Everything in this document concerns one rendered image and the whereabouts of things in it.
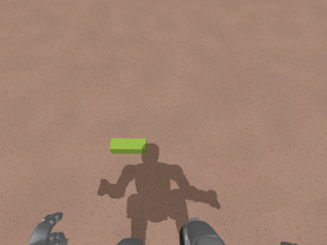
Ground left robot hand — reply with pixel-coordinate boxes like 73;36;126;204
28;212;68;245

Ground carton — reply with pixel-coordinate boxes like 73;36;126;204
110;138;147;154

